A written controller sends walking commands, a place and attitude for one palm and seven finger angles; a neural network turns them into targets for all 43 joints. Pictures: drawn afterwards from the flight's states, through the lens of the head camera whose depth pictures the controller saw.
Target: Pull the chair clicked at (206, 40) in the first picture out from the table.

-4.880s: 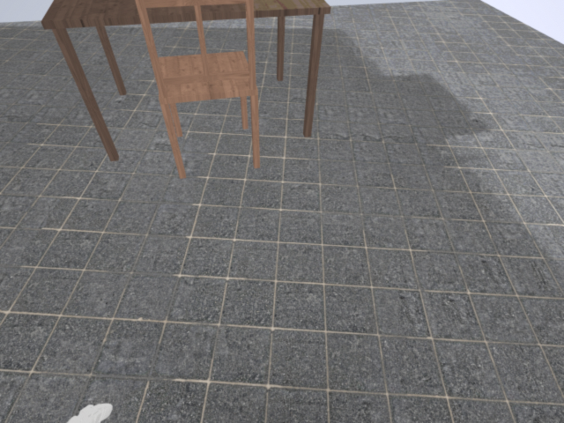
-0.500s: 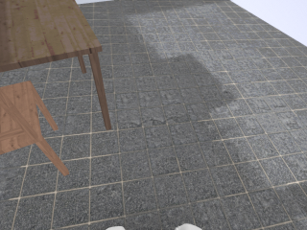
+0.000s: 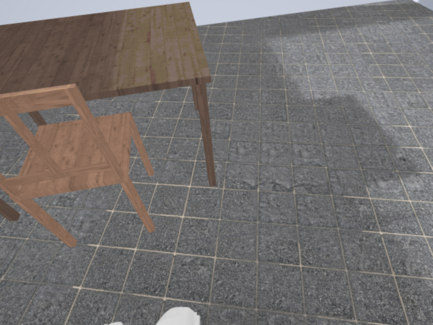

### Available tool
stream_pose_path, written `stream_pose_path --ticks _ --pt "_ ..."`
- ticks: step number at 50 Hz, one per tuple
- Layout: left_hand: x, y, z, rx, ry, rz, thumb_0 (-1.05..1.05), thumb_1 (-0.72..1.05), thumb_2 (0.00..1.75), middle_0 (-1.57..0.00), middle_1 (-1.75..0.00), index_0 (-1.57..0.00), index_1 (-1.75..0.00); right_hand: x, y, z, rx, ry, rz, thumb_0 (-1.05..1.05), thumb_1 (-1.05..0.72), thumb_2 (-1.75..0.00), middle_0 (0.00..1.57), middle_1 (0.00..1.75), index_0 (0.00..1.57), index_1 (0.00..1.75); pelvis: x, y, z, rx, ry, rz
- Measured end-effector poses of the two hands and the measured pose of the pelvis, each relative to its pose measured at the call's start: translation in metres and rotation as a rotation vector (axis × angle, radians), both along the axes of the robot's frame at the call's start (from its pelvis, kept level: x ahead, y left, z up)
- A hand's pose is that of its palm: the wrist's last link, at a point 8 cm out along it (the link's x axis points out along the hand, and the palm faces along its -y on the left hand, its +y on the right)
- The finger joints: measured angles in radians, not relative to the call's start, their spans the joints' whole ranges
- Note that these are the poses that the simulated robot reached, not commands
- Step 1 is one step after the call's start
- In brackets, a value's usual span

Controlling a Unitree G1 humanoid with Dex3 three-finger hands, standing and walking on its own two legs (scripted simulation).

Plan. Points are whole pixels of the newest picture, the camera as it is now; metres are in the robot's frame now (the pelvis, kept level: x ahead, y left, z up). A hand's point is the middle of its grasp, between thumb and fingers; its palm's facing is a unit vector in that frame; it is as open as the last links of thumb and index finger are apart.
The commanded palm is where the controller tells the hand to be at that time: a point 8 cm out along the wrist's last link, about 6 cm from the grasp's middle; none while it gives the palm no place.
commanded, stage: turn to face it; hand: left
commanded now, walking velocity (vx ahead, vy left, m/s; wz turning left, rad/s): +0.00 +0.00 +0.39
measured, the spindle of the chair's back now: (35, 145) +0.62 +0.61 -0.09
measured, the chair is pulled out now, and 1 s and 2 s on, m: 0.00 0.00 0.00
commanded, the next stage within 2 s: take the last steps up to it in 0.22 s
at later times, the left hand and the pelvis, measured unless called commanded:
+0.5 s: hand out of the picture -0.01 +0.27 -0.17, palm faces +0.22 -0.95 -0.24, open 7.4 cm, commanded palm none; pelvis -0.01 +0.05 +0.00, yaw +10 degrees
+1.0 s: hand out of the picture -0.01 +0.20 -0.16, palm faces +0.33 -0.92 -0.20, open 7.3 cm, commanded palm none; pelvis +0.09 +0.05 +0.01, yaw +15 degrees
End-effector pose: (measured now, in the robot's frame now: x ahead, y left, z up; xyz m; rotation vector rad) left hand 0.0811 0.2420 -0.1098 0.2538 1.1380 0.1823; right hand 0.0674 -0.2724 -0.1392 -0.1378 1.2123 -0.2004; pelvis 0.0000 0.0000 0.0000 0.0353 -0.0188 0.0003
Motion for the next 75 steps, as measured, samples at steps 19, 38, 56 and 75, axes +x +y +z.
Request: stream_pose_path --ticks 19,38,56,75 --pt "-0.125 0.066 -0.042 -0.074 0.238 0.272 0.01 0.91 0.89 -0.20 -0.29 -0.20 -0.30 0.061 0.098 0.020 -0.054 -0.041 0.278 0.00 -0.90 -0.90 0.20 0.30 0.21 0.30 -0.010 0.045 -0.004 -0.055 0.018 0.155" --pt "-0.031 0.027 -0.017 -0.061 -0.034 0.239 0.00 0.91 0.89 -0.20 -0.29 -0.20 -0.30 -0.007 0.061 -0.022 0.026 0.217 0.214 0.00 -0.91 -0.90 0.20 0.30 0.20 0.30 0.036 0.026 -0.009 -0.028 -0.028 0.241" --pt "-0.119 0.015 -0.029 -0.222 0.418 0.481 0.00 0.91 0.89 -0.20 -0.29 -0.21 -0.30 0.177 0.162 -0.002 0.034 0.081 0.373 0.00 -0.91 -0.90 0.20 0.30 0.20 0.30 0.127 0.096 -0.003 -0.058 0.007 0.286" --pt "0.143 0.186 -0.028 -0.109 0.042 0.310 0.00 0.91 0.89 -0.20 -0.29 -0.20 -0.30 0.237 0.243 0.009 -0.008 0.049 0.274 -0.02 -0.93 -0.90 0.20 0.30 0.21 0.30 0.226 0.183 0.004 -0.020 0.005 0.248"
